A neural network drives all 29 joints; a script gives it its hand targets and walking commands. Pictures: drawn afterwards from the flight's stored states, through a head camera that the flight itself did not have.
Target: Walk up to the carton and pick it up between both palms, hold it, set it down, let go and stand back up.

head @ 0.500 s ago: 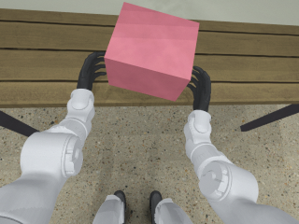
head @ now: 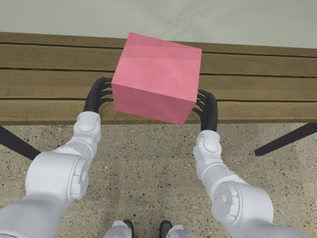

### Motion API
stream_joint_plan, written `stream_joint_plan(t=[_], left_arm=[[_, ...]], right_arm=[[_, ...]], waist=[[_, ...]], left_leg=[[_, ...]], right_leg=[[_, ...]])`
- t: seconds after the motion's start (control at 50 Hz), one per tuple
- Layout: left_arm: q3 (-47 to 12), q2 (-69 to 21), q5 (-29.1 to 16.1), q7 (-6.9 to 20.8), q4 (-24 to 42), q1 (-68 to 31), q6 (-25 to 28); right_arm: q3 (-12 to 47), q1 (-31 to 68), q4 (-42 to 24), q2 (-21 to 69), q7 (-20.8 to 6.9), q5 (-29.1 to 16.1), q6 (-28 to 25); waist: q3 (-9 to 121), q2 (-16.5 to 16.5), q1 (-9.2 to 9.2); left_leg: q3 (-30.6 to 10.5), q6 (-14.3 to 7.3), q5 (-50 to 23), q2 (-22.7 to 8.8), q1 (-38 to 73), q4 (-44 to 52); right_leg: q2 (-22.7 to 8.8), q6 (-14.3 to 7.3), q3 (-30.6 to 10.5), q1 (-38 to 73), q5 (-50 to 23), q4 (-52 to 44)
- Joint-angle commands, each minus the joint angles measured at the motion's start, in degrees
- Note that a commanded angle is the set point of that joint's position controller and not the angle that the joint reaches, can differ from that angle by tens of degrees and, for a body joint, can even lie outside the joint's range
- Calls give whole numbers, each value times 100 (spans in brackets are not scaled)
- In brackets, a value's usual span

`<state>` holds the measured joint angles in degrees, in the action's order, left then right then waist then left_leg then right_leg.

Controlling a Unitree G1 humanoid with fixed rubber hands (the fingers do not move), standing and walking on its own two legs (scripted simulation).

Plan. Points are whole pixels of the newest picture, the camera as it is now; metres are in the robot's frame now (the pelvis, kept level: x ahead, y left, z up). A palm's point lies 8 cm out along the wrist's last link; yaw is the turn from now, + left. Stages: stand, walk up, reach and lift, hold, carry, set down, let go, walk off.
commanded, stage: reach and lift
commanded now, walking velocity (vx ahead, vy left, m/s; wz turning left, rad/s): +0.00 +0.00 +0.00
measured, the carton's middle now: (157, 80) +0.54 +0.00 -0.02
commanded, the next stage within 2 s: none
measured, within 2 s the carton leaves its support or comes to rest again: leaves its support in 0.24 s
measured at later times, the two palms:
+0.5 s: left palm (86, 113) +0.37 +0.16 +0.07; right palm (228, 127) +0.35 -0.14 +0.08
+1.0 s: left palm (84, 95) +0.38 +0.15 +0.12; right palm (239, 104) +0.38 -0.15 +0.13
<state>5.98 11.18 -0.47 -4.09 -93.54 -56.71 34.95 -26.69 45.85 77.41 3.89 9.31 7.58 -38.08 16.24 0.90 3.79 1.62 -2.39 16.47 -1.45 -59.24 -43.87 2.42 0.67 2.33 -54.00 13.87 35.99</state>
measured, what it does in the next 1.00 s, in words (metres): stands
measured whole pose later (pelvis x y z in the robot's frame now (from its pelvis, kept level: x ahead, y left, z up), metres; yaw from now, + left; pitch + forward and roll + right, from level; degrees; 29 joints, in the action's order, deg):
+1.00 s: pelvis -0.04 -0.03 +0.02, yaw +2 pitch +14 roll -2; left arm -4.1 9.5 -8.8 -10.0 -68.9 -52.4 -0.4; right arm -12.3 43.2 49.1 0.0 13.5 -5.6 6.5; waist 13.9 0.7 -0.1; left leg 1.9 -1.8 11.5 -1.0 -37.9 -35.3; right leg 2.5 -0.4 1.5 -34.9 10.9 31.7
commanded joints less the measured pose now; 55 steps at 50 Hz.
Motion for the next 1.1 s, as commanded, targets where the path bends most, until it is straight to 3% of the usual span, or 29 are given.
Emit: stream_joint_plan(t=[0.0, 0.08, 0.2, 0.28, 0.36, 0.44, 0.5, 0.56, 0.64, 0.72, 0.78, 0.92, 0.98, 1.08], left_arm=[[-2044, -4258, -299, 897, 2008, -2785, 229], [-2474, -4514, -599, 825, 2952, -2782, 50], [-3187, -4934, -920, 602, 4914, -2690, -325], [-3301, -4929, -953, 499, 5614, -2823, -634], [-3055, -4800, -875, 495, 5395, -3319, -1082], [-2285, -4666, -737, 630, 4617, -4198, -1601], [-1681, -4580, -664, 693, 4300, -4753, -1934], [-1245, -4528, -566, 730, 4053, -4991, -2224], [-1080, -4593, -529, 698, 4047, -5072, -2377], [-1140, -4635, -575, 660, 4428, -4970, -2408], [-1166, -4670, -613, 638, 4899, -4878, -2454], [-1348, -4731, -679, 619, 6134, -4020, -2892], [-1272, -4538, -531, 681, 6415, -3733, -3274], [-1290, -4630, -352, 729, 6979, -3418, -3901]], right_arm=[[3121, 2474, -674, 3592, -876, 540, 544], [3755, 2591, -1678, 3781, -775, 121, 846], [4669, 2927, -3771, 3931, -688, -531, 1378], [4939, 3173, -4522, 3804, -703, -745, 1855], [4784, 3567, -4327, 3708, -797, -681, 2554], [3986, 3853, -3640, 3648, -904, -557, 3266], [3352, 4183, -3259, 3641, -982, -620, 3541], [2869, 4565, -3061, 3513, -1049, -618, 3737], [2620, 4848, -3090, 3550, -1110, -566, 3797], [2914, 4877, -3473, 3762, -1090, -697, 3833], [3186, 4851, -3764, 3813, -1065, -862, 3925], [4540, 4768, -5193, 3923, -737, -1688, 4256], [4531, 4432, -5254, 3637, -589, -1685, 4549], [4259, 4012, -4994, 3110, -480, -1772, 4930]], waist=[[5244, 1292, 50], [5432, 1442, 62], [5767, 1534, 61], [5371, 1357, 9], [4105, 949, -78], [2492, 366, 22], [1894, 178, -1], [1992, 185, -62], [2799, 391, -121], [3706, 310, -285], [3804, 271, -352], [4534, -25, -508], [4169, -66, -450], [3338, 195, -297]], left_leg=[[-463, 1010, -4751, 50, 4619, -269], [-573, 1075, -5009, 112, 4891, -335], [-701, 1165, -5342, 115, 5423, -346], [-686, 1103, -4564, 118, 5427, -72], [-546, 859, -2472, 94, 5051, 623], [-497, 531, -151, 21, 4385, 1500], [-560, 408, 811, -64, 4073, 1966], [-540, 324, 1213, -81, 3796, 2192], [-466, 366, 816, -9, 3874, 2125], [-376, 422, -315, 138, 4141, 1875], [-391, 390, -544, 178, 4142, 1877], [-362, 351, -2545, 429, 4653, 1461], [-397, 342, -2566, 428, 4795, 1532], [-485, 497, -2974, 305, 5508, 1745]], right_leg=[[235, -133, 135, 2721, -3452, 307], [312, -82, 77, 2884, -3569, 356], [469, -48, 55, 2964, -3213, 242], [453, -63, 50, 2996, -2390, -39], [278, -117, -13, 3069, -998, -402], [11, -110, -206, 3269, 231, -707], [-149, -150, -306, 3311, 693, -891], [-243, -191, -361, 3548, 898, -917], [-277, -228, -429, 3838, 579, -909], [-260, -133, -451, 4149, -414, -953], [-254, -67, -467, 4560, -629, -909], [-136, 150, -486, 5987, -2978, -693], [-143, 169, -466, 6050, -3016, -752], [-24, 36, -351, 5829, -2670, -1039]])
